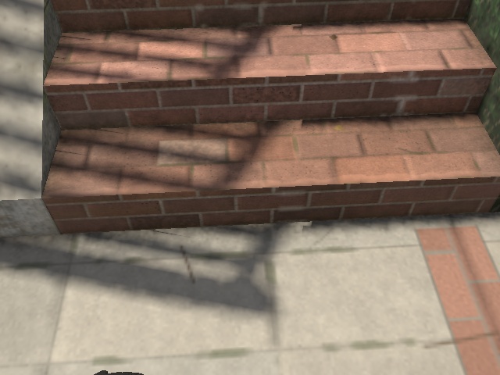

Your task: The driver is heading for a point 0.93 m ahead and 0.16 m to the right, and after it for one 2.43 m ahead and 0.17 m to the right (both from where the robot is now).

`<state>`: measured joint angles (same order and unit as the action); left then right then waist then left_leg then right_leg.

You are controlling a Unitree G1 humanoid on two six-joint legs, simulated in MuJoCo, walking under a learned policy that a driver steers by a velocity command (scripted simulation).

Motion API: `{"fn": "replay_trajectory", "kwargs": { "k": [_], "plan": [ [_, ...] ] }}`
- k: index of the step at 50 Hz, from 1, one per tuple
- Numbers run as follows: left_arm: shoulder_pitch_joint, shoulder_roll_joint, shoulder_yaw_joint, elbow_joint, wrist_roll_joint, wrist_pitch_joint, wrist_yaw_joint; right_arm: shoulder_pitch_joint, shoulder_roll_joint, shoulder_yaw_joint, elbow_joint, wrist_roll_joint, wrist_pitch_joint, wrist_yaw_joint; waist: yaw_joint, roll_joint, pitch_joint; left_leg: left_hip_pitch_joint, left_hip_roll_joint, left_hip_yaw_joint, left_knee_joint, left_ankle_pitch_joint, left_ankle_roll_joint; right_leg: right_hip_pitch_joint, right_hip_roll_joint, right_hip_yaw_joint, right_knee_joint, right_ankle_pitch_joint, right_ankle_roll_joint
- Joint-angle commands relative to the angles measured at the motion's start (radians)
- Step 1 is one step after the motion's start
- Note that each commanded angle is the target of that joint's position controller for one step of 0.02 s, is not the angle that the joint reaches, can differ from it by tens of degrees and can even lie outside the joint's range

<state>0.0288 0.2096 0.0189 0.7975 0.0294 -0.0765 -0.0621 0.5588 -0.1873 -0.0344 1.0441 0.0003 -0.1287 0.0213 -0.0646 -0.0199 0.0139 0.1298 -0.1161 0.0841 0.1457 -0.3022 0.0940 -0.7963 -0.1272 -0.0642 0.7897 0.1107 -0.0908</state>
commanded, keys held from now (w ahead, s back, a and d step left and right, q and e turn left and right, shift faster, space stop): w+shift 0.56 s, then w+e+shift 0.24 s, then e+shift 0.20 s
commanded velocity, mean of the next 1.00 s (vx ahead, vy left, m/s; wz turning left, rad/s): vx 0.93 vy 0.00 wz -0.24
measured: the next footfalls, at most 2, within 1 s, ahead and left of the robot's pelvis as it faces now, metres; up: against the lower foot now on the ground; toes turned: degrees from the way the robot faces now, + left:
right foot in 0.14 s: +0.36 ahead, -0.08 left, +0.00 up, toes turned -3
left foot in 0.60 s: +0.79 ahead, +0.09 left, +0.00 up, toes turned +4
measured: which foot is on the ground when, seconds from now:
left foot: down 0.00-0.16, up 0.18-0.58, down 0.60-1.00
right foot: up 0.00-0.12, down 0.14-0.60, up 0.62-1.00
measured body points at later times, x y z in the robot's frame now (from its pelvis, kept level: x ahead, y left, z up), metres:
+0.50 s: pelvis +0.49 -0.01 +0.00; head +0.52 -0.01 +0.45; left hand +0.38 +0.23 -0.14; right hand +0.73 -0.21 -0.08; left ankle +0.73 +0.13 -0.68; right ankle +0.32 -0.08 -0.73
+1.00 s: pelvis +0.93 -0.01 +0.01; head +0.98 +0.00 +0.46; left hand +1.23 +0.10 -0.05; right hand +0.80 -0.20 -0.12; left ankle +0.76 +0.09 -0.71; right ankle +1.09 -0.08 -0.53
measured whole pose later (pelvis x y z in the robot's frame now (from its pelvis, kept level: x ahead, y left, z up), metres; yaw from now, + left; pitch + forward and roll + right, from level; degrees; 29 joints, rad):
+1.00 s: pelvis +0.93 -0.01 +0.01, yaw -14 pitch +3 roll -1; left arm -0.10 0.12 -0.06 0.59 0.00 0.01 0.02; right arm 0.50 -0.14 0.02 1.05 0.01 -0.09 -0.02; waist 0.03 -0.03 0.05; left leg 0.10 0.03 0.32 0.34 -0.26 0.01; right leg -1.14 0.04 -0.22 1.52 -0.44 -0.16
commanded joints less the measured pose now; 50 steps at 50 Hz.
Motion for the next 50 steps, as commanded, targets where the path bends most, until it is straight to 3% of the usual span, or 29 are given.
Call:
{"fn": "replay_trajectory", "kwargs": {
  "k": [1, 4, 6, 7, 8, 9, 10, 12, 14, 16, 19, 22, 25, 26, 28, 29, 30, 31, 32, 33, 35, 38, 40, 43, 46, 47, 48, 49, 50],
  "plan": [
    [-0.128, 0.034, -0.008, -0.079, -0.015, -0.010, -0.002, -0.017, -0.142, -0.012, -0.057, 0.007, -0.027, -0.014, 0.032, 0.037, 0.164, -0.206, 0.255, -0.069, -0.172, 0.682, 0.056, 0.227, 0.071, -0.074, -0.187, 0.104, -0.024],
    [-0.065, 0.091, 0.009, -0.071, -0.010, -0.010, 0.018, 0.000, -0.204, -0.017, -0.045, -0.018, -0.008, -0.033, 0.083, 0.117, 0.044, 0.047, 0.292, -0.039, 0.056, 1.266, 0.027, 0.318, 0.185, -0.111, -0.237, -0.069, -0.060],
    [0.248, 0.162, 0.042, 0.016, -0.012, -0.009, 0.044, -0.039, -0.248, -0.031, -0.042, -0.046, 0.024, -0.053, 0.233, 0.162, -0.125, 0.048, 0.317, -0.034, 0.462, 1.352, 0.028, 0.613, 0.218, -0.071, -0.256, -0.204, -0.094],
    [0.438, 0.205, 0.064, 0.071, 0.001, -0.006, 0.062, -0.088, -0.242, -0.033, -0.056, -0.047, 0.031, -0.053, 0.324, 0.144, -0.203, -0.110, 0.285, -0.021, 0.751, 1.154, 0.034, 0.849, 0.153, -0.013, -0.267, -0.277, -0.120],
    [0.536, 0.288, 0.090, 0.086, 0.030, -0.002, 0.077, -0.064, -0.111, -0.008, -0.096, -0.030, 0.023, -0.034, 0.283, -0.052, -0.300, -0.448, 0.161, -0.024, 1.158, 0.467, 0.035, 1.117, -0.107, 0.316, -0.238, -0.567, -0.175],
    [0.487, 0.284, 0.097, 0.091, 0.030, -0.003, 0.056, 0.025, -0.063, 0.002, -0.122, 0.028, 0.000, -0.013, 0.178, -0.256, -0.398, -0.774, 0.018, -0.160, 1.409, -0.145, 0.022, 1.273, -0.273, 0.890, -0.461, -0.746, -0.285],
    [0.375, 0.212, 0.090, 0.089, 0.014, -0.010, 0.043, -0.124, -0.137, -0.008, -0.152, 0.021, -0.005, -0.025, 0.169, -0.101, -0.225, -0.879, 0.116, -0.189, 1.373, -0.019, 0.055, 1.150, -0.207, 0.783, -0.536, -0.751, -0.232],
    [0.298, 0.102, 0.064, 0.109, 0.013, -0.030, 0.036, -0.243, -0.120, -0.003, -0.180, 0.001, -0.003, -0.016, 0.109, 0.077, -0.044, -0.825, 0.185, -0.178, 1.243, 0.074, 0.053, 0.844, -0.145, 0.526, -0.585, -0.527, -0.182],
    [0.305, 0.062, 0.043, 0.146, 0.004, -0.045, 0.046, -0.225, -0.067, 0.010, -0.191, -0.038, 0.028, 0.008, 0.033, 0.042, 0.012, -0.749, 0.227, -0.178, 1.161, 0.070, 0.024, 0.659, -0.079, 0.393, -0.636, -0.473, -0.142],
    [0.336, 0.080, 0.042, 0.175, -0.021, -0.062, 0.043, -0.291, -0.056, 0.016, -0.221, -0.051, 0.044, 0.028, 0.015, 0.016, 0.082, -0.801, 0.263, -0.147, 1.088, 0.096, -0.008, 0.588, -0.047, 0.305, -0.692, -0.400, -0.133],
    [0.372, 0.109, 0.042, 0.177, -0.025, -0.076, 0.032, -0.488, -0.083, 0.026, -0.302, -0.049, 0.043, 0.039, 0.048, 0.013, 0.146, -0.825, 0.268, -0.058, 0.827, 0.281, -0.032, 0.537, 0.027, 0.157, -0.752, -0.152, -0.115],
    [0.424, 0.133, 0.041, 0.186, -0.050, -0.095, 0.033, -0.627, -0.064, 0.046, -0.341, -0.026, 0.026, 0.043, 0.094, 0.016, 0.153, -0.605, 0.200, 0.034, 0.506, 0.513, -0.020, 0.501, 0.043, 0.083, -0.806, 0.154, -0.078],
    [0.449, 0.199, 0.049, 0.197, -0.040, -0.094, 0.048, -0.653, -0.124, 0.033, -0.351, -0.029, 0.021, 0.030, 0.092, -0.028, 0.101, -0.587, 0.141, 0.043, 0.349, 0.531, 0.014, 0.771, 0.006, 0.056, -0.763, 0.451, -0.047],
    [0.455, 0.204, 0.048, 0.198, -0.023, -0.086, 0.058, -0.565, -0.126, 0.027, -0.326, -0.033, 0.025, 0.013, 0.060, -0.085, 0.011, -0.517, 0.090, 0.069, 0.435, 0.439, 0.027, 0.863, -0.019, 0.044, -0.640, 0.760, -0.050],
    [0.397, 0.229, 0.054, 0.195, 0.001, -0.060, 0.081, -0.256, -0.203, -0.007, -0.242, -0.034, 0.026, -0.018, -0.109, -0.126, -0.148, -0.266, 0.057, 0.023, 0.444, 0.277, 0.065, 0.878, -0.040, 0.039, -0.255, 0.938, -0.042],
    [0.346, 0.230, 0.054, 0.187, 0.002, -0.052, 0.084, -0.058, -0.235, -0.028, -0.180, -0.043, 0.030, -0.035, -0.213, -0.097, -0.203, -0.054, 0.095, 0.000, 0.375, 0.245, 0.072, 0.749, -0.001, 0.043, 0.025, 0.774, -0.044],
    [0.318, 0.149, 0.040, 0.164, 0.001, -0.053, 0.078, 0.055, -0.302, -0.052, -0.151, -0.071, 0.027, -0.051, -0.216, 0.027, -0.248, 0.151, 0.266, -0.164, 0.423, 0.162, 0.062, 0.481, 0.103, 0.064, 0.439, 0.159, -0.039],
    [0.559, -0.009, 0.004, 0.133, -0.076, -0.064, 0.069, -0.023, -0.365, -0.064, -0.157, -0.097, 0.021, -0.035, 0.008, 0.357, -0.397, 0.346, 0.598, -0.724, 0.289, 0.229, 0.195, 0.151, 0.231, 0.152, 0.803, -0.584, -0.014],
    [0.479, 0.090, 0.012, 0.143, -0.053, -0.058, 0.082, -0.135, -0.277, -0.065, -0.180, -0.071, 0.026, -0.016, -0.004, 0.151, -0.346, 0.224, 0.526, -0.727, 0.153, -0.093, 0.180, 0.080, 0.131, 0.163, 0.775, -0.444, -0.049],
    [0.356, 0.112, 0.019, 0.127, -0.041, -0.048, 0.074, -0.224, -0.161, -0.036, -0.186, -0.061, 0.015, -0.010, 0.005, 0.044, -0.171, 0.030, 0.477, -0.571, 0.100, -0.180, 0.149, 0.068, 0.082, 0.144, 0.723, -0.339, -0.046],
    [0.296, 0.069, 0.012, 0.103, -0.017, -0.021, 0.057, -0.229, -0.093, -0.014, -0.154, -0.056, -0.002, -0.008, 0.051, 0.010, -0.044, -0.215, 0.446, -0.367, 0.053, 0.156, 0.102, 0.123, 0.048, 0.135, 0.758, -0.307, -0.038],
    [0.269, -0.025, 0.001, 0.051, -0.004, 0.025, 0.041, -0.161, -0.069, -0.005, -0.082, -0.022, -0.018, 0.004, 0.114, 0.050, -0.031, -0.275, 0.399, -0.140, 0.120, 0.391, 0.018, -0.052, 0.046, 0.115, 1.017, -0.306, -0.044],
    [0.128, -0.047, -0.013, -0.033, -0.005, 0.046, 0.046, -0.182, -0.072, 0.001, -0.077, -0.034, -0.023, 0.009, 0.120, 0.065, 0.035, -0.364, 0.352, -0.011, 0.091, 0.475, -0.041, -0.159, 0.065, 0.089, 1.007, -0.304, -0.046],
    [-0.118, -0.100, -0.039, -0.183, -0.016, 0.070, 0.116, -0.031, -0.098, 0.010, -0.018, -0.053, -0.024, 0.002, 0.074, 0.149, 0.121, -0.164, 0.443, 0.015, 0.037, 0.764, -0.003, -0.594, 0.111, 0.018, 1.489, -0.640, -0.079],
    [-0.264, -0.105, -0.079, -0.309, -0.026, 0.053, 0.116, -0.018, -0.052, 0.050, 0.009, -0.044, 0.023, -0.020, 0.128, -0.002, 0.206, -0.228, 0.324, 0.190, -0.023, 0.800, -0.108, -0.589, 0.103, -0.081, 1.111, -0.697, -0.085],
    [-0.130, -0.085, -0.093, -0.305, -0.022, 0.064, 0.091, -0.146, -0.105, 0.045, -0.042, -0.028, 0.037, -0.043, 0.227, -0.004, 0.112, -0.436, 0.269, 0.285, -0.044, 1.059, -0.104, -0.173, 0.107, -0.162, 0.807, -0.618, -0.091],
    [-0.009, 0.012, -0.064, -0.234, -0.037, 0.090, 0.073, -0.189, -0.138, 0.039, -0.115, 0.033, 0.026, -0.072, 0.230, -0.044, -0.057, -0.594, 0.207, 0.278, 0.070, 1.492, -0.056, 0.279, 0.242, -0.271, 0.659, -0.502, -0.043],
    [0.195, 0.041, -0.038, -0.208, -0.049, 0.104, 0.084, -0.194, -0.324, -0.001, -0.158, 0.047, -0.012, -0.073, 0.346, 0.110, -0.258, -0.516, 0.311, 0.215, 0.326, 1.940, -0.036, 0.542, 0.260, -0.238, 0.621, -0.462, -0.044],
    [0.426, 0.103, -0.005, -0.152, -0.020, 0.118, 0.089, -0.304, -0.433, -0.055, -0.217, 0.057, -0.014, -0.058, 0.420, 0.234, -0.445, -0.353, 0.370, 0.163, 0.609, 2.054, -0.042, 0.632, 0.268, -0.139, 0.501, -0.493, -0.080]
  ]
}}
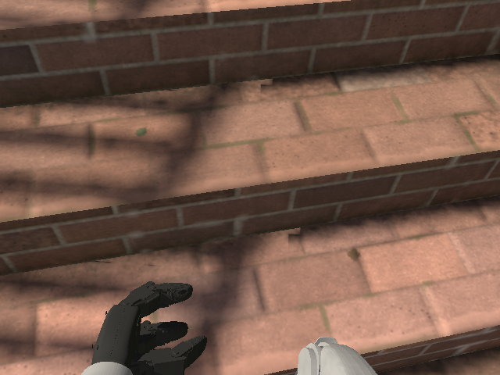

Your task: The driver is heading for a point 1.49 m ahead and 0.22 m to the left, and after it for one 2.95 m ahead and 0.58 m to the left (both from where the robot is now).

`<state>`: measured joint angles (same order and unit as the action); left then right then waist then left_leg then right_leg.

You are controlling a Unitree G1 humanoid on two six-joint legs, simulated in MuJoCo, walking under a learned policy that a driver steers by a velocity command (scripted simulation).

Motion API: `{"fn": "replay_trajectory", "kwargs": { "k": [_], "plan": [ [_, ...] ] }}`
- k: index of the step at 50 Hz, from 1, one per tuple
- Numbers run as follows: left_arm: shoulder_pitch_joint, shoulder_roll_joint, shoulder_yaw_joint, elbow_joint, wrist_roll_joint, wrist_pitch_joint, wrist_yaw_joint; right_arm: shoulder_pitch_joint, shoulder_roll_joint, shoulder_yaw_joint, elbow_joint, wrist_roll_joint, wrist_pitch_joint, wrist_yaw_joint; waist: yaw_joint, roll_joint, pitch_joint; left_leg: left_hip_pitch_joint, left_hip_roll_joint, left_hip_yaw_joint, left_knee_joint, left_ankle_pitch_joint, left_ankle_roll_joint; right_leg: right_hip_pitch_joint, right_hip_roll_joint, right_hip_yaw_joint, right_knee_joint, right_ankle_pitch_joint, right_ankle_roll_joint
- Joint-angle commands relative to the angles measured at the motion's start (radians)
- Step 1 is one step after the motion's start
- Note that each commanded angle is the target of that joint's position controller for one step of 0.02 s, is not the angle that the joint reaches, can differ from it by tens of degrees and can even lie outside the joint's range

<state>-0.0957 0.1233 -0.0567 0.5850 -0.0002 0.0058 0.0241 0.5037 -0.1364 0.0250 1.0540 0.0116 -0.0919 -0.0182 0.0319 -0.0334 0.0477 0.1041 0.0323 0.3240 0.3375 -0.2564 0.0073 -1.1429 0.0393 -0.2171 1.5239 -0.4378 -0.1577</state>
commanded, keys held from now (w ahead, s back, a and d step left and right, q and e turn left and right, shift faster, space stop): e+shift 0.14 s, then shift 0.24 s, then q+shift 0.62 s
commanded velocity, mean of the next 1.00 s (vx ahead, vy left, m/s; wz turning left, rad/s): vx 0.11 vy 0.00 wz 0.07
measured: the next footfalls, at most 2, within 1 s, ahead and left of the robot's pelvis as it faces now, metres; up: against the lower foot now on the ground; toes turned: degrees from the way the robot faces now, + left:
right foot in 0.02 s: +0.22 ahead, -0.01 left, +0.18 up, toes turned -3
left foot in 0.52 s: +0.40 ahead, +0.08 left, +0.36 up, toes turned -16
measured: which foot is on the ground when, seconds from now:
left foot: down 0.00-0.02, up 0.04-0.50, down 0.52-1.00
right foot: up 0.00-0.00, down 0.02-0.56, up 0.58-1.00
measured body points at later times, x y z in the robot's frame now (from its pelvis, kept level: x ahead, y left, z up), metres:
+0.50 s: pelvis +0.24 +0.04 +0.20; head +0.25 +0.01 +0.65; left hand +0.32 +0.31 +0.09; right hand +0.43 -0.21 +0.14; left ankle +0.36 +0.10 -0.35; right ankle +0.18 +0.00 -0.55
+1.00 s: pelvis +0.33 +0.03 +0.33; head +0.32 +0.03 +0.78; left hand +0.55 +0.28 +0.27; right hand +0.39 -0.19 +0.20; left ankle +0.36 +0.09 -0.38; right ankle +0.35 -0.16 -0.25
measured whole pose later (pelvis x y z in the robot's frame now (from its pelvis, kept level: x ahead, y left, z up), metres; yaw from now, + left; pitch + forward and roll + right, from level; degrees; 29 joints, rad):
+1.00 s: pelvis +0.33 +0.03 +0.33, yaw +4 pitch +4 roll -1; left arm 0.07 0.24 0.03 0.64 0.05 -0.06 0.08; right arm 0.42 -0.18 0.02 0.72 -0.02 -0.10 0.02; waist -0.09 0.04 -0.11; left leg -0.49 -0.26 -0.25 0.77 -0.31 0.10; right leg -0.80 0.04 0.18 1.51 -0.32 0.13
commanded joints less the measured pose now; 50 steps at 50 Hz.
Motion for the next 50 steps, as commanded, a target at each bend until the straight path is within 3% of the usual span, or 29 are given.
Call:
{"fn": "replay_trajectory", "kwargs": {
  "k": [1, 2, 3, 4, 5, 6, 7, 8, 9, 10, 11, 13, 15, 16, 20, 22, 23, 24, 26, 27, 28, 29, 30, 31, 33, 37, 41, 46, 50],
  "plan": [
    [0.605, 0.227, 0.095, 0.110, 0.023, 0.023, -0.002, -0.275, -0.466, -0.131, -0.252, 0.070, -0.042, 0.015, 0.293, 0.244, -0.535, -0.328, 0.216, -0.143, 0.744, 1.736, 0.054, 1.095, 0.097, 0.230, -0.475, 0.149, -0.069],
    [0.453, 0.305, 0.132, 0.115, 0.002, -0.007, -0.003, -0.306, -0.241, -0.097, -0.254, 0.034, -0.020, 0.054, 0.178, -0.050, -0.310, -0.575, -0.034, -0.179, 1.222, 0.091, -0.002, 1.053, 0.026, 0.571, -0.932, 0.598, -0.123],
    [0.302, 0.460, 0.184, 0.051, 0.018, 0.005, -0.003, -0.098, -0.211, -0.081, -0.381, -0.018, -0.019, 0.058, 0.008, -0.220, -0.500, -0.826, -0.166, -0.384, 1.703, -0.022, -0.052, 1.215, -0.250, 1.224, -1.062, 1.239, -0.253],
    [0.638, 0.442, 0.158, 0.114, 0.086, 0.034, -0.035, -0.020, -0.298, -0.141, -0.359, 0.000, 0.001, 0.125, 0.154, -0.016, -0.545, -1.054, -0.203, -0.710, 1.837, 0.114, -0.012, 1.335, -0.343, 1.396, -1.208, 0.940, -0.147],
    [0.535, 0.404, 0.171, 0.197, 0.057, 0.031, -0.060, -0.190, -0.289, -0.131, -0.394, 0.030, 0.000, 0.120, 0.130, 0.111, -0.264, -1.237, -0.194, -0.677, 1.993, 0.139, -0.004, 1.163, -0.298, 1.210, -1.140, 0.823, -0.043],
    [0.433, 0.321, 0.136, 0.234, 0.036, 0.019, -0.084, -0.167, -0.237, -0.107, -0.411, -0.010, -0.002, 0.106, 0.041, 0.150, -0.244, -1.269, -0.163, -0.664, 1.954, 0.165, 0.029, 1.075, -0.232, 1.069, -1.101, 0.710, -0.009],
    [0.428, 0.242, 0.099, 0.312, 0.091, 0.017, -0.115, -0.172, -0.170, -0.073, -0.450, -0.058, 0.004, 0.077, -0.068, 0.146, -0.231, -1.328, -0.134, -0.636, 1.934, 0.187, 0.075, 1.020, -0.192, 0.907, -1.064, 0.812, -0.028],
    [0.466, 0.154, 0.069, 0.368, 0.115, 0.008, -0.133, -0.247, -0.146, -0.049, -0.480, -0.054, 0.001, 0.053, -0.101, 0.175, -0.176, -1.394, -0.078, -0.569, 1.932, 0.145, 0.113, 0.945, -0.180, 0.764, -1.055, 0.735, -0.001],
    [0.462, 0.134, 0.066, 0.382, 0.117, -0.024, -0.137, -0.283, -0.127, -0.034, -0.491, -0.030, -0.001, 0.035, -0.145, 0.137, -0.114, -1.401, -0.027, -0.504, 1.858, 0.089, 0.139, 0.844, -0.149, 0.614, -1.051, 0.773, 0.083],
    [0.536, 0.115, 0.064, 0.406, 0.112, -0.057, -0.129, -0.370, -0.086, -0.011, -0.538, -0.001, -0.011, 0.027, -0.151, 0.017, -0.102, -1.447, -0.031, -0.446, 1.990, -0.108, 0.153, 0.791, -0.098, 0.526, -1.069, 0.761, 0.100],
    [0.579, 0.108, 0.048, 0.424, 0.126, -0.072, -0.121, -0.424, -0.057, 0.017, -0.577, 0.004, -0.010, 0.031, -0.154, 0.013, -0.100, -1.469, -0.057, -0.425, 2.052, -0.162, 0.162, 0.725, -0.065, 0.481, -1.078, 0.713, 0.095],
    [0.546, 0.186, 0.043, 0.368, 0.137, -0.102, -0.117, -0.484, -0.096, 0.025, -0.641, 0.013, 0.002, 0.030, -0.155, 0.095, -0.130, -1.293, -0.044, -0.328, 1.748, 0.005, 0.112, 0.522, 0.033, 0.363, -1.117, 0.552, 0.120],
    [0.578, 0.300, 0.078, 0.314, 0.095, -0.120, -0.082, -0.638, -0.131, 0.017, -0.735, 0.037, 0.028, 0.040, -0.109, -0.057, -0.170, -1.240, -0.038, -0.223, 1.657, -0.099, 0.001, 0.509, 0.028, 0.406, -1.192, 0.614, 0.089],
    [0.643, 0.297, 0.067, 0.314, 0.101, -0.130, -0.073, -0.625, -0.100, 0.019, -0.733, 0.046, 0.039, 0.039, -0.099, -0.129, -0.156, -1.288, -0.053, -0.235, 1.708, -0.079, -0.023, 0.583, -0.012, 0.465, -1.181, 0.690, 0.083],
    [0.625, 0.350, 0.073, 0.204, 0.057, -0.159, -0.073, -0.507, -0.151, 0.005, -0.659, -0.013, 0.079, 0.033, -0.133, -0.077, -0.200, -1.459, -0.071, -0.236, 1.634, -0.120, -0.077, 1.009, -0.175, 0.563, -1.056, 1.206, 0.016],
    [0.529, 0.356, 0.076, 0.154, 0.028, -0.152, -0.075, -0.460, -0.127, 0.008, -0.619, -0.056, 0.097, 0.054, -0.160, -0.083, -0.223, -1.173, -0.076, -0.170, 1.278, -0.158, -0.051, 1.006, -0.221, 0.478, -1.105, 1.558, -0.023],
    [0.585, 0.285, 0.122, 0.184, -0.037, -0.093, 0.023, -0.493, 0.054, 0.052, -0.527, -0.067, 0.136, -0.021, -0.020, 0.033, -0.323, -0.971, -0.121, -0.067, 1.204, -0.276, 0.035, 1.132, -0.210, 0.331, -1.191, 1.665, 0.037],
    [0.493, 0.453, 0.106, 0.178, 0.007, -0.110, -0.075, -0.434, -0.056, 0.025, -0.617, -0.056, 0.135, 0.076, -0.201, -0.267, -0.118, -1.024, -0.087, -0.172, 1.021, -0.216, 0.006, 1.079, -0.313, 0.469, -1.128, 2.002, -0.076],
    [0.420, 0.438, 0.134, 0.158, 0.000, -0.076, -0.134, -0.313, -0.173, -0.007, -0.500, -0.021, 0.136, 0.101, -0.122, -0.094, -0.305, -0.923, -0.154, -0.209, 0.661, -0.129, 0.039, 1.342, -0.339, 0.411, -0.950, 2.283, -0.123],
    [0.495, 0.386, 0.126, 0.136, 0.033, -0.049, -0.138, -0.187, -0.263, -0.043, -0.422, -0.011, 0.145, 0.084, -0.045, 0.059, -0.444, -0.667, -0.136, -0.479, 0.650, 0.238, 0.179, 1.211, -0.300, 0.413, -0.795, 2.128, -0.052],
    [0.484, 0.329, 0.119, 0.127, 0.083, -0.034, -0.125, -0.135, -0.300, -0.068, -0.422, -0.048, 0.153, 0.040, -0.094, 0.268, -0.455, -0.479, 0.012, -0.978, 0.336, 0.203, 0.394, 0.801, -0.060, 0.416, -0.477, 0.957, 0.094],
    [0.418, 0.348, 0.137, 0.109, 0.045, -0.001, -0.116, -0.241, -0.307, -0.075, -0.532, -0.111, 0.125, 0.023, -0.196, 0.366, -0.322, -0.528, 0.155, -1.409, 0.069, -0.147, 0.491, 0.444, 0.143, 0.530, 0.154, 0.235, 0.175],
    [0.369, 0.293, 0.126, 0.069, -0.010, 0.014, -0.076, -0.220, -0.283, -0.068, -0.445, -0.129, 0.089, 0.038, -0.156, 0.125, -0.153, -0.548, 0.098, -1.370, 0.075, -0.345, 0.377, 0.205, 0.212, 0.672, 0.369, 0.347, 0.152],
    [0.321, 0.270, 0.105, 0.077, 0.000, 0.007, -0.045, -0.250, -0.214, -0.055, -0.389, -0.119, 0.052, 0.069, -0.111, 0.020, -0.083, -0.566, 0.050, -1.144, 0.176, -0.396, 0.299, 0.103, 0.154, 0.675, 0.287, 0.437, 0.135],
    [0.271, 0.209, 0.064, 0.047, 0.066, -0.020, -0.007, -0.314, -0.084, -0.026, -0.306, -0.042, -0.011, 0.067, 0.001, -0.068, -0.148, -0.629, -0.061, -0.874, 0.229, -0.228, 0.249, 0.188, 0.007, 0.505, 0.155, 0.370, 0.137],
    [0.216, 0.217, 0.064, 0.052, 0.055, -0.060, 0.009, -0.254, -0.078, -0.028, -0.308, -0.021, -0.049, 0.025, -0.036, 0.110, -0.174, -0.666, -0.128, -0.726, 0.173, -0.070, 0.182, 0.322, -0.018, 0.392, 0.061, 0.260, 0.187],
    [0.071, 0.237, 0.095, -0.011, 0.036, -0.062, 0.022, -0.085, -0.201, -0.055, -0.312, -0.050, -0.028, 0.018, -0.103, 0.126, -0.156, -0.531, -0.074, -0.874, 0.122, -0.116, 0.235, 0.247, -0.016, 0.401, -0.037, 0.189, 0.253],
    [0.094, 0.220, 0.111, -0.020, 0.054, -0.077, 0.063, -0.088, -0.149, -0.033, -0.380, -0.037, -0.017, 0.039, -0.081, 0.144, -0.146, -0.431, -0.040, -0.982, 0.188, -0.043, 0.265, 0.175, -0.007, 0.442, 0.036, 0.201, 0.290],
    [0.020, 0.200, 0.111, -0.076, 0.049, -0.093, 0.060, -0.052, -0.160, -0.034, -0.415, -0.017, -0.020, 0.035, -0.117, 0.150, -0.155, -0.337, -0.002, -1.070, 0.226, 0.171, 0.300, 0.153, 0.000, 0.380, -0.036, 0.019, 0.296]
  ]
}}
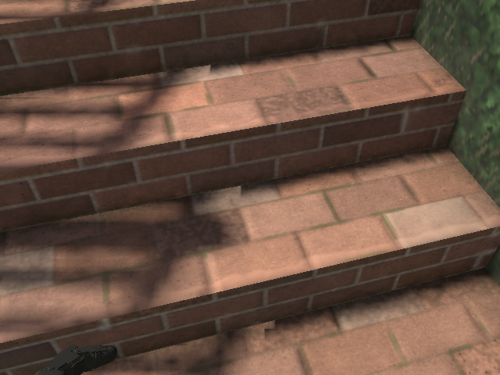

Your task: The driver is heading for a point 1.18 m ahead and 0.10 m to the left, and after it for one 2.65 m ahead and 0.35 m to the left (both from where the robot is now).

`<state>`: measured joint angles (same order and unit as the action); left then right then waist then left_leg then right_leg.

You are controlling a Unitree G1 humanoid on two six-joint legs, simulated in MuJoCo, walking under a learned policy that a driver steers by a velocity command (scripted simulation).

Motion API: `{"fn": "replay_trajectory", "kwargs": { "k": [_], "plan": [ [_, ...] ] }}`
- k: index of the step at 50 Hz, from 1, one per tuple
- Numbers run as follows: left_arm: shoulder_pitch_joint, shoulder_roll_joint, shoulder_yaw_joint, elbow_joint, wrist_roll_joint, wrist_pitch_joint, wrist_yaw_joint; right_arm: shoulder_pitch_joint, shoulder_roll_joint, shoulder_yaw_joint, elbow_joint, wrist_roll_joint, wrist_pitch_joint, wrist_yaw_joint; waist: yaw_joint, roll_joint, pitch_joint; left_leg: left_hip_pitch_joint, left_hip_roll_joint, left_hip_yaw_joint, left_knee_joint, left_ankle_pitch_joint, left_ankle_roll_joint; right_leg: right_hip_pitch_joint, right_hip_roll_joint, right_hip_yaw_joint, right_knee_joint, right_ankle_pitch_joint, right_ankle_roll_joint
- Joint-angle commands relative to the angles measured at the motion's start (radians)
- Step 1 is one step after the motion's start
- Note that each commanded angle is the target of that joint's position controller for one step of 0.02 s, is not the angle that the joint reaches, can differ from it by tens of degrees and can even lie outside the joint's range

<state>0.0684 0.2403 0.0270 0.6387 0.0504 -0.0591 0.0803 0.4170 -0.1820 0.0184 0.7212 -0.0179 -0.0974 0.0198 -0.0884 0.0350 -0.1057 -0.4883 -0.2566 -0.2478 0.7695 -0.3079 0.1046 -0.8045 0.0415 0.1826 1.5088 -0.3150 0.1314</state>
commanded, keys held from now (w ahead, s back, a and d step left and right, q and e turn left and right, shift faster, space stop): q+shift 0.42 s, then shift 0.12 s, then e+shift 0.46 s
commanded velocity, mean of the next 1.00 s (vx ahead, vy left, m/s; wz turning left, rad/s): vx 0.00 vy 0.00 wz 0.35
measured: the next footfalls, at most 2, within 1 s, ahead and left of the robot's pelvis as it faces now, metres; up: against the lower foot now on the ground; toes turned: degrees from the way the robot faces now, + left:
right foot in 0.16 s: +0.14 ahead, -0.16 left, +0.00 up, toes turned +15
left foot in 0.64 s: +0.07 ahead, +0.13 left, +0.00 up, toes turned +33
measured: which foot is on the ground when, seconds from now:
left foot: down 0.00-0.18, up 0.20-0.62, down 0.64-1.00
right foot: up 0.00-0.14, down 0.16-0.74, up 0.76-1.00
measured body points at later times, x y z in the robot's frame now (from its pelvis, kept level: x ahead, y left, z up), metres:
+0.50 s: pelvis +0.04 -0.06 +0.03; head +0.05 -0.07 +0.48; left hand +0.08 +0.23 -0.05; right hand +0.32 -0.18 -0.06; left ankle +0.01 +0.07 -0.56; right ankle +0.10 -0.17 -0.71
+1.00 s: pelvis +0.08 -0.03 +0.02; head +0.09 -0.04 +0.47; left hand +0.17 +0.25 -0.06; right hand +0.34 -0.24 -0.05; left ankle +0.04 +0.11 -0.71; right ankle +0.11 -0.14 -0.69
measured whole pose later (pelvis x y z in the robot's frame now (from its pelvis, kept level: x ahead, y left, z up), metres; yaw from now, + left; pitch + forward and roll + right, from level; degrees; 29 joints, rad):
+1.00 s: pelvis +0.08 -0.03 +0.02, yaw +19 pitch +2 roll +1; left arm 0.15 0.23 0.05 0.70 0.00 -0.08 -0.12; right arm 0.12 -0.28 -0.07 0.67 -0.06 -0.07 -0.08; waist -0.02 0.02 -0.03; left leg -0.29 0.14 0.22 0.53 -0.25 -0.03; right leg -0.39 -0.03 -0.06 0.76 -0.27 -0.01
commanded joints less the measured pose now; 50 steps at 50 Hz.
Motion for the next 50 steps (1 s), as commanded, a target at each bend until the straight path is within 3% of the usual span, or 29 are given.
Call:
{"fn": "replay_trajectory", "kwargs": {
  "k": [1, 4, 5, 6, 8, 9, 10, 11, 12, 14, 15, 18, 22, 25, 27, 28, 30, 31, 32, 33, 34, 35, 37, 41, 44, 46, 48, 49, 50],
  "plan": [
    [-0.213, 0.063, 0.016, -0.163, -0.026, -0.026, -0.007, 0.059, -0.123, -0.034, -0.064, 0.006, -0.016, -0.001, -0.012, 0.021, 0.025, 0.299, 0.301, -0.528, -0.232, 0.222, 0.182, -0.209, -0.010, -0.031, -0.218, -0.196, 0.010],
    [-0.241, -0.009, -0.002, -0.192, -0.001, -0.020, -0.045, 0.007, -0.160, -0.063, -0.078, 0.025, 0.003, -0.008, -0.021, 0.065, 0.042, 0.176, 0.223, -0.508, -0.320, -0.141, 0.136, 0.059, 0.010, -0.091, -0.692, -0.198, -0.017],
    [-0.136, -0.016, 0.003, -0.186, -0.014, -0.019, -0.064, -0.153, -0.201, -0.078, -0.114, 0.008, 0.001, 0.005, 0.066, 0.147, 0.063, -0.025, 0.203, -0.456, -0.322, -0.053, 0.111, 0.357, 0.019, -0.139, -0.667, -0.020, -0.042],
    [-0.074, 0.004, 0.010, -0.164, -0.021, -0.013, -0.082, -0.192, -0.184, -0.079, -0.124, -0.009, 0.011, 0.013, 0.092, 0.089, 0.066, -0.094, 0.186, -0.473, -0.301, -0.082, 0.099, 0.485, 0.016, -0.110, -0.798, 0.100, -0.041],
    [0.013, 0.021, 0.027, -0.161, -0.035, -0.025, -0.092, -0.162, -0.143, -0.069, -0.099, -0.002, 0.017, 0.026, 0.138, 0.018, 0.018, -0.125, 0.138, -0.472, -0.216, 0.009, 0.064, 0.737, -0.034, -0.088, -1.038, 0.338, -0.117],
    [0.042, 0.049, 0.035, -0.142, -0.020, -0.039, -0.085, -0.071, -0.105, -0.066, -0.076, 0.022, 0.020, 0.030, 0.094, -0.062, -0.075, -0.132, 0.049, -0.336, -0.030, -0.122, -0.016, 0.878, -0.167, -0.016, -1.018, 0.544, -0.238],
    [0.015, 0.183, 0.067, -0.192, -0.013, -0.028, -0.067, 0.031, -0.062, -0.060, -0.132, -0.013, 0.019, 0.021, 0.030, -0.333, -0.217, -0.374, -0.044, -0.131, 0.197, -0.345, -0.153, 1.047, -0.501, 0.427, -1.059, 0.747, -0.595],
    [0.086, 0.192, 0.085, -0.171, 0.020, -0.031, -0.045, -0.062, -0.212, -0.102, -0.106, -0.025, 0.023, 0.016, 0.126, -0.123, -0.108, -0.450, 0.032, -0.069, 0.535, -0.333, -0.230, 0.929, -0.506, 0.505, -1.120, 0.505, -0.581],
    [0.043, 0.164, 0.064, -0.156, -0.010, -0.043, -0.048, -0.063, -0.195, -0.099, -0.088, -0.028, 0.030, 0.010, 0.083, -0.129, -0.051, -0.485, 0.082, -0.050, 0.703, -0.216, -0.240, 0.814, -0.463, 0.410, -1.147, 0.269, -0.505],
    [-0.089, -0.032, -0.011, -0.158, -0.020, -0.025, -0.064, -0.129, -0.167, -0.079, -0.079, 0.002, 0.031, -0.030, 0.053, -0.136, -0.021, -0.535, 0.136, 0.035, 0.869, -0.022, -0.215, 0.626, -0.340, 0.120, -1.182, 0.044, -0.411],
    [-0.094, -0.058, -0.018, -0.156, -0.025, -0.018, -0.052, -0.190, -0.144, -0.060, -0.096, -0.008, 0.023, -0.019, 0.069, -0.109, -0.018, -0.518, 0.158, 0.103, 0.869, -0.026, -0.203, 0.599, -0.305, 0.030, -1.199, 0.049, -0.399],
    [-0.012, 0.029, 0.007, -0.115, 0.000, -0.013, -0.015, -0.274, -0.094, -0.030, -0.100, -0.001, 0.015, 0.029, 0.119, -0.102, -0.025, -0.510, 0.203, 0.186, 0.871, -0.018, -0.201, 0.608, -0.280, -0.105, -1.224, 0.048, -0.387],
    [0.057, 0.075, 0.010, -0.072, 0.013, -0.029, -0.025, -0.340, -0.144, -0.036, -0.098, -0.004, 0.008, 0.057, 0.145, -0.131, 0.009, -0.518, 0.265, 0.184, 0.828, 0.039, -0.181, 0.596, -0.330, -0.160, -1.252, -0.046, -0.385],
    [0.085, 0.084, 0.007, -0.031, 0.014, -0.028, -0.040, -0.378, -0.119, -0.020, -0.113, -0.014, 0.011, 0.050, 0.119, -0.109, 0.017, -0.505, 0.323, 0.167, 0.552, 0.039, -0.148, 0.648, -0.362, -0.168, -1.270, -0.012, -0.381],
    [0.028, 0.108, 0.018, -0.041, -0.009, -0.050, -0.048, -0.374, -0.117, -0.023, -0.108, -0.030, 0.031, 0.078, 0.108, -0.132, 0.002, -0.231, 0.315, 0.282, 0.284, -0.105, -0.150, 0.536, -0.288, -0.286, -1.262, -0.036, -0.328],
    [0.008, 0.103, 0.017, -0.036, -0.008, -0.069, -0.060, -0.368, -0.089, -0.012, -0.116, -0.019, 0.037, 0.090, 0.084, -0.150, 0.027, -0.110, 0.357, 0.220, 0.197, -0.090, -0.133, 0.494, -0.320, -0.247, -1.234, 0.025, -0.302],
    [-0.193, 0.005, -0.035, -0.053, -0.030, -0.079, -0.108, -0.188, -0.084, -0.027, -0.035, 0.014, 0.029, 0.106, -0.073, -0.053, 0.026, 0.250, 0.338, 0.238, -0.163, 0.216, -0.118, 0.296, -0.270, -0.294, -1.077, 0.032, -0.208],
    [-0.143, -0.016, -0.044, -0.018, -0.036, -0.066, -0.135, -0.093, -0.111, -0.049, 0.022, 0.024, 0.018, 0.109, -0.071, -0.064, 0.030, 0.424, 0.271, 0.306, -0.281, 0.315, -0.112, 0.226, -0.235, -0.321, -1.029, 0.062, -0.177],
    [0.069, -0.060, -0.041, 0.057, -0.028, -0.049, -0.154, -0.095, -0.145, -0.068, 0.017, -0.004, 0.002, 0.093, 0.004, -0.013, -0.017, 0.538, 0.303, 0.245, -0.238, 0.514, -0.063, 0.214, -0.192, -0.367, -0.898, 0.012, -0.120],
    [0.322, 0.002, -0.004, 0.091, -0.075, -0.004, -0.120, -0.007, -0.141, -0.042, -0.023, -0.052, 0.016, 0.030, 0.073, 0.148, -0.120, 0.654, 0.614, -0.029, -0.196, 1.112, -0.021, 0.194, -0.130, -0.355, -0.672, -0.313, -0.099],
    [0.331, -0.087, -0.042, 0.065, -0.088, -0.052, -0.143, -0.250, -0.214, -0.063, -0.069, 0.049, -0.013, 0.066, 0.131, 0.291, -0.176, 0.508, 0.572, -0.076, -0.232, 0.738, 0.132, 0.233, -0.154, -0.200, -0.795, -0.194, -0.016],
    [0.148, -0.026, -0.037, 0.027, -0.084, -0.050, -0.137, -0.395, -0.176, -0.071, -0.105, 0.051, -0.007, 0.057, 0.119, 0.084, -0.053, 0.237, 0.465, 0.052, -0.271, 0.268, 0.058, 0.374, -0.131, -0.263, -0.814, -0.029, -0.036],
    [0.044, 0.049, -0.005, -0.006, -0.053, -0.051, -0.110, -0.438, -0.224, -0.104, -0.152, 0.017, 0.002, 0.014, 0.080, 0.083, -0.011, 0.243, 0.477, 0.040, -0.343, -0.125, 0.072, 0.247, -0.095, -0.273, -0.796, 0.003, -0.119],
    [0.006, 0.101, 0.027, -0.024, -0.041, -0.059, -0.074, -0.174, -0.248, -0.132, -0.079, 0.002, -0.043, -0.093, -0.024, 0.186, -0.052, 0.372, 0.759, -0.218, -0.464, 0.188, 0.332, 0.007, -0.088, -0.121, -0.002, -0.283, -0.079],
    [0.047, 0.007, 0.011, -0.011, -0.015, -0.033, -0.115, -0.413, -0.114, -0.083, -0.123, -0.020, -0.031, -0.111, 0.141, 0.039, -0.037, 0.211, 0.584, 0.190, -0.469, 0.327, 0.144, 0.138, -0.096, -0.163, -0.035, -0.188, -0.115],
    [0.071, -0.014, 0.015, 0.007, -0.016, -0.013, -0.169, -0.465, -0.157, -0.099, -0.161, -0.011, -0.024, -0.124, 0.135, 0.032, -0.020, 0.258, 0.523, 0.326, -0.451, 0.284, 0.033, 0.318, -0.122, -0.203, -0.545, -0.249, -0.097],
    [0.169, -0.007, 0.023, 0.053, -0.060, -0.018, -0.224, -0.472, -0.271, -0.138, -0.169, -0.048, 0.017, -0.120, 0.120, 0.071, 0.012, 0.234, 0.523, 0.362, -0.409, 0.221, 0.036, 0.507, -0.052, -0.274, -0.844, 0.034, -0.122],
    [0.206, 0.000, 0.027, 0.054, -0.064, -0.025, -0.233, -0.487, -0.302, -0.148, -0.164, -0.079, 0.024, -0.100, 0.128, 0.088, 0.009, 0.194, 0.580, 0.347, -0.369, 0.230, 0.038, 0.605, -0.037, -0.273, -0.903, 0.233, -0.151],
    [0.235, 0.035, 0.047, 0.058, -0.057, -0.036, -0.223, -0.448, -0.269, -0.142, -0.133, -0.068, 0.030, -0.083, 0.126, 0.052, -0.006, 0.214, 0.582, 0.356, -0.303, 0.178, 0.022, 0.646, -0.012, -0.270, -1.036, 0.267, -0.194]
  ]
}}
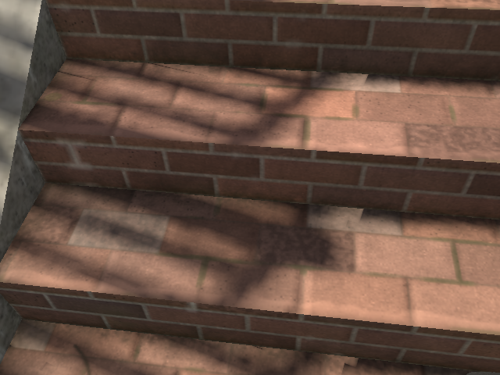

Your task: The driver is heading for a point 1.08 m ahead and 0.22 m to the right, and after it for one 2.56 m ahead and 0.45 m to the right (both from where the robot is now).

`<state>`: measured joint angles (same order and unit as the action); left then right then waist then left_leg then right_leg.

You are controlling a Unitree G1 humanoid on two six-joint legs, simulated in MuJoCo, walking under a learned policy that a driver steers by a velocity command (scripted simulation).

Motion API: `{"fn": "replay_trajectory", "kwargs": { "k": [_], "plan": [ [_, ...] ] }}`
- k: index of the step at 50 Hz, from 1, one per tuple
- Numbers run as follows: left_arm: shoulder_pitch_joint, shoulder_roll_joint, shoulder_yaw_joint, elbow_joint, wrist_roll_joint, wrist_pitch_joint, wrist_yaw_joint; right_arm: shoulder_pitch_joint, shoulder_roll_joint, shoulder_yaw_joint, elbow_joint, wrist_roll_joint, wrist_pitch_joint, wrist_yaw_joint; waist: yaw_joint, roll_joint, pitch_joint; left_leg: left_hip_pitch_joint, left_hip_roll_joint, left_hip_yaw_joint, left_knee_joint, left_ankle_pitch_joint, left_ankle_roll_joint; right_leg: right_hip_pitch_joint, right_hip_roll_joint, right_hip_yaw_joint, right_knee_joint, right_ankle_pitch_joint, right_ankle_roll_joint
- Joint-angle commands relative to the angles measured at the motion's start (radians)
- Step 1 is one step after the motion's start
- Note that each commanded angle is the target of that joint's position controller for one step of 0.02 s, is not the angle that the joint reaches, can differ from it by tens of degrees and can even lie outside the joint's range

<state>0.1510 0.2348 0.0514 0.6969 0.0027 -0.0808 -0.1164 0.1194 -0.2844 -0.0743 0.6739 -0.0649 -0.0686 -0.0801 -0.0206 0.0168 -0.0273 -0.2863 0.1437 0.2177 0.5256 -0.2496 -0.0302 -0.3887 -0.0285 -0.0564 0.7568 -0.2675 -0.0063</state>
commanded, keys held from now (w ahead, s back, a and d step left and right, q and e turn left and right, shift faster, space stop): e+shift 0.44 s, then w+e+shift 0.08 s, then w+shift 0.22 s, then w+q+shift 0.26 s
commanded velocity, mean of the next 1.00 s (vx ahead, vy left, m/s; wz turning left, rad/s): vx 0.35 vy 0.00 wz -0.56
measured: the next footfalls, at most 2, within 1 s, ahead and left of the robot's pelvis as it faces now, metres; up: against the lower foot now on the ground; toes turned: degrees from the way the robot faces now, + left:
right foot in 0.02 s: +0.03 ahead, -0.11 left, +0.00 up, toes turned -4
left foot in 0.60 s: +0.09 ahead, +0.13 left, +0.00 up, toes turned -34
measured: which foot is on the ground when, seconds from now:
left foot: down 0.00-0.02, up 0.04-0.58, down 0.60-1.00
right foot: up 0.00-0.00, down 0.02-0.60, up 0.62-0.98, down 1.00-1.00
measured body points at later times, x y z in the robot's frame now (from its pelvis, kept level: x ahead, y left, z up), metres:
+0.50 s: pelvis +0.03 -0.01 +0.01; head +0.03 -0.03 +0.46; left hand +0.27 +0.14 -0.08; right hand +0.09 -0.32 -0.07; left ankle +0.04 +0.15 -0.64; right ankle -0.01 -0.10 -0.73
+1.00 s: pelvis +0.18 -0.09 +0.01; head +0.25 -0.10 +0.45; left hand +0.52 -0.19 +0.00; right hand -0.06 -0.16 -0.09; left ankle +0.07 +0.15 -0.72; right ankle +0.26 -0.26 -0.56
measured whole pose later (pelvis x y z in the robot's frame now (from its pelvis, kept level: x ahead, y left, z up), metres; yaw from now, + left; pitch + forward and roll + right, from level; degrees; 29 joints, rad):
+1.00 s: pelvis +0.18 -0.09 +0.01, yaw -33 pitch +7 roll -4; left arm -0.21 0.08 -0.04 0.40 0.01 -0.01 -0.03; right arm 0.63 -0.09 -0.03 1.03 0.01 -0.12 -0.01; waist -0.12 -0.01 0.04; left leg 0.19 0.09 -0.08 0.05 -0.23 0.06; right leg -1.13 -0.04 -0.17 1.39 -0.51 -0.12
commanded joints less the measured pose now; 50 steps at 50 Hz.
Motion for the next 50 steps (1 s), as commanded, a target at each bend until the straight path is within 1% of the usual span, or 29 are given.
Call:
{"fn": "replay_trajectory", "kwargs": {
  "k": [1, 2, 3, 4, 6, 8, 10, 12, 17, 22, 23, 25, 26, 28, 30, 31, 32, 33, 34, 36, 38, 40, 42, 45, 46, 47, 48, 49, 50],
  "plan": [
    [0.145, 0.087, 0.044, -0.009, 0.017, -0.028, 0.002, -0.027, -0.055, -0.018, -0.039, -0.005, -0.001, 0.029, 0.026, -0.020, -0.089, -0.017, 0.118, -0.049, 0.094, 0.015, 0.087, 0.289, 0.045, 0.032, -0.380, 0.319, -0.134],
    [0.225, 0.260, 0.086, -0.013, 0.022, -0.040, 0.055, 0.037, 0.066, 0.016, -0.104, 0.011, -0.007, 0.022, -0.019, -0.270, -0.143, -0.281, -0.071, 0.028, 0.399, -0.353, -0.061, 0.480, -0.215, 0.431, -0.307, 1.004, -0.413],
    [0.244, 0.324, 0.099, -0.017, 0.041, -0.062, 0.062, -0.022, 0.033, 0.022, -0.175, 0.049, -0.022, 0.012, 0.039, -0.242, -0.189, -0.437, -0.209, -0.191, 0.543, -0.466, -0.115, 0.559, -0.325, 0.663, -0.366, 0.907, -0.509],
    [0.203, 0.266, 0.093, 0.003, 0.072, -0.073, 0.056, -0.157, -0.006, 0.014, -0.184, 0.083, -0.021, 0.011, 0.083, -0.230, -0.106, -0.539, -0.198, -0.292, 0.807, -0.403, -0.096, 0.467, -0.278, 0.575, -0.357, 0.661, -0.415],
    [0.031, 0.151, 0.045, -0.057, 0.048, -0.051, 0.047, -0.129, -0.128, -0.032, -0.155, 0.052, -0.025, 0.002, 0.026, -0.144, -0.072, -0.540, -0.171, -0.331, 1.063, -0.254, -0.039, 0.251, -0.208, 0.463, -0.357, 0.465, -0.330],
    [-0.015, 0.086, 0.011, -0.077, 0.038, -0.024, 0.066, -0.103, -0.100, -0.026, -0.173, 0.022, -0.031, 0.002, -0.027, -0.047, -0.044, -0.477, -0.170, -0.340, 0.944, -0.169, -0.038, 0.122, -0.174, 0.438, -0.351, 0.456, -0.314],
    [-0.012, 0.113, 0.017, -0.095, 0.051, -0.010, 0.087, -0.064, -0.078, -0.013, -0.187, 0.037, -0.013, 0.005, -0.031, -0.139, -0.118, -0.423, -0.214, -0.306, 1.047, -0.149, -0.082, 0.109, -0.161, 0.457, -0.326, 0.541, -0.336],
    [0.019, 0.100, 0.007, -0.108, 0.055, -0.024, 0.089, -0.029, -0.084, -0.007, -0.184, 0.050, 0.009, 0.022, -0.015, -0.113, -0.118, -0.442, -0.223, -0.299, 1.070, -0.125, -0.120, 0.113, -0.144, 0.473, -0.314, 0.556, -0.324],
    [0.122, 0.093, -0.004, -0.095, 0.031, -0.047, 0.089, -0.057, -0.068, 0.014, -0.211, 0.037, 0.043, 0.013, 0.039, -0.113, -0.123, -0.553, -0.197, -0.317, 1.001, -0.216, -0.155, 0.283, -0.154, 0.620, -0.308, 0.544, -0.342],
    [0.091, 0.122, 0.001, -0.125, 0.026, -0.048, 0.098, -0.052, -0.009, 0.034, -0.206, 0.020, 0.032, 0.043, 0.009, -0.108, -0.120, -0.399, -0.189, -0.270, 0.679, -0.248, -0.129, 0.230, -0.081, 0.656, -0.300, 0.547, -0.299],
    [0.085, 0.128, 0.007, -0.132, 0.020, -0.044, 0.099, 0.002, 0.011, 0.038, -0.195, 0.010, 0.034, 0.058, -0.002, -0.124, -0.146, -0.312, -0.180, -0.265, 0.630, -0.240, -0.118, 0.180, -0.075, 0.696, -0.328, 0.387, -0.296],
    [0.004, 0.121, 0.009, -0.175, 0.018, -0.031, 0.091, 0.093, 0.035, 0.045, -0.153, -0.011, 0.039, 0.089, -0.018, -0.127, -0.066, -0.127, -0.165, -0.266, 0.381, -0.253, -0.073, -0.008, -0.019, 0.728, -0.422, -0.182, -0.272],
    [-0.053, 0.130, 0.016, -0.200, 0.013, -0.018, 0.088, 0.104, 0.053, 0.048, -0.141, -0.021, 0.043, 0.105, -0.023, -0.132, -0.026, -0.053, -0.182, -0.243, 0.238, -0.226, -0.061, -0.065, 0.018, 0.734, -0.436, -0.246, -0.271],
    [-0.082, 0.128, 0.026, -0.204, 0.004, 0.019, 0.085, 0.153, 0.060, 0.050, -0.079, -0.005, 0.048, 0.144, -0.015, -0.107, -0.065, 0.054, -0.162, -0.238, -0.046, 0.006, -0.030, 0.010, 0.023, 0.773, -0.347, -0.239, -0.275],
    [0.067, 0.068, 0.016, -0.145, 0.010, 0.050, 0.077, 0.116, 0.043, 0.046, -0.057, -0.007, 0.014, 0.162, 0.057, -0.022, -0.118, 0.173, -0.078, -0.304, -0.089, 0.081, 0.064, -0.056, 0.085, 0.664, -0.101, -0.154, -0.220],
    [0.161, -0.033, -0.007, -0.145, 0.013, 0.048, 0.070, 0.150, -0.061, 0.024, -0.056, 0.010, -0.016, 0.161, 0.112, 0.169, -0.200, 0.320, 0.161, -0.599, -0.036, 0.458, 0.333, -0.289, 0.219, 0.454, 0.233, -0.146, -0.090],
    [0.169, 0.003, 0.001, -0.119, 0.051, 0.031, 0.053, 0.239, -0.161, -0.013, -0.046, -0.024, -0.008, 0.141, 0.018, 0.239, -0.164, 0.466, 0.336, -0.963, -0.156, 0.198, 0.524, -0.666, 0.267, 0.370, 0.576, -0.296, -0.021],
    [0.058, 0.014, -0.004, -0.093, 0.046, 0.018, 0.048, 0.245, -0.101, 0.005, -0.006, -0.029, -0.012, 0.137, -0.018, 0.064, -0.025, 0.371, 0.334, -0.988, -0.191, -0.180, 0.468, -0.877, 0.197, 0.351, 0.972, -0.150, -0.039],
    [-0.092, 0.032, 0.015, -0.159, 0.055, 0.010, 0.103, 0.233, -0.129, -0.041, -0.018, 0.024, -0.043, 0.089, -0.045, -0.168, 0.020, 0.382, 0.243, -0.789, -0.277, -0.347, 0.282, -0.832, 0.097, 0.215, 0.992, -0.056, -0.041],
    [-0.152, 0.006, 0.000, -0.166, 0.065, 0.008, 0.094, 0.343, -0.040, -0.004, 0.073, 0.031, -0.072, 0.071, -0.056, -0.113, 0.151, 0.313, 0.147, -0.619, -0.304, -0.269, 0.197, -0.907, 0.086, 0.219, 1.072, 0.010, -0.050],
    [-0.250, -0.044, -0.014, -0.186, 0.054, 0.030, 0.086, 0.440, 0.050, 0.020, 0.146, 0.032, -0.079, 0.079, -0.081, -0.013, 0.182, 0.304, 0.116, -0.561, -0.302, -0.208, 0.227, -0.991, 0.088, 0.186, 1.239, -0.062, -0.073],
    [-0.360, -0.092, -0.040, -0.263, 0.067, 0.038, 0.103, 0.471, 0.057, 0.020, 0.213, 0.035, -0.092, 0.074, -0.063, 0.075, 0.190, 0.353, 0.138, -0.570, -0.340, -0.068, 0.274, -1.168, 0.035, 0.103, 1.453, -0.207, -0.101],
    [-0.478, -0.086, -0.054, -0.351, 0.068, 0.041, 0.102, 0.456, 0.056, 0.024, 0.243, 0.044, -0.097, 0.072, -0.041, 0.068, 0.236, 0.301, 0.119, -0.544, -0.437, -0.116, 0.270, -1.195, -0.038, 0.028, 1.371, -0.285, -0.109],
    [-0.605, -0.079, -0.072, -0.439, 0.034, 0.042, 0.090, 0.510, 0.055, 0.021, 0.315, 0.056, -0.074, 0.054, -0.074, 0.106, 0.262, 0.272, 0.073, -0.455, -0.602, 0.115, 0.264, -1.114, -0.083, -0.069, 1.093, -0.381, -0.109],
    [-0.583, -0.079, -0.083, -0.440, 0.026, 0.049, 0.078, 0.512, 0.066, 0.024, 0.316, 0.070, -0.049, 0.048, -0.078, 0.087, 0.222, 0.150, 0.035, -0.396, -0.679, 0.332, 0.279, -0.842, -0.070, -0.135, 0.857, -0.312, -0.113],
    [-0.558, -0.148, -0.105, -0.450, 0.010, 0.050, 0.069, 0.468, 0.065, 0.027, 0.294, 0.086, -0.040, 0.037, -0.050, 0.071, 0.140, -0.010, 0.020, -0.336, -0.693, 0.608, 0.262, -0.435, -0.045, -0.134, 0.618, -0.256, -0.140],
    [-0.415, -0.121, -0.077, -0.382, -0.004, 0.060, 0.067, 0.443, 0.020, 0.028, 0.258, 0.081, -0.043, 0.041, 0.001, 0.049, -0.034, -0.034, 0.015, -0.325, -0.557, 1.139, 0.266, -0.102, 0.066, -0.228, 0.542, -0.225, -0.117],
    [-0.106, -0.075, -0.034, -0.312, -0.005, 0.073, 0.092, 0.413, -0.104, 0.001, 0.233, 0.079, -0.082, 0.067, 0.131, 0.212, -0.225, 0.005, 0.086, -0.345, -0.314, 1.797, 0.265, 0.205, 0.122, -0.156, 0.600, -0.225, -0.120],
    [0.170, 0.007, 0.019, -0.264, -0.008, 0.098, 0.128, 0.335, -0.240, -0.048, 0.220, 0.111, -0.120, 0.091, 0.304, 0.297, -0.401, 0.094, 0.113, -0.382, -0.037, 1.922, 0.245, 0.362, 0.099, -0.020, 0.443, -0.257, -0.131]
  ]
}}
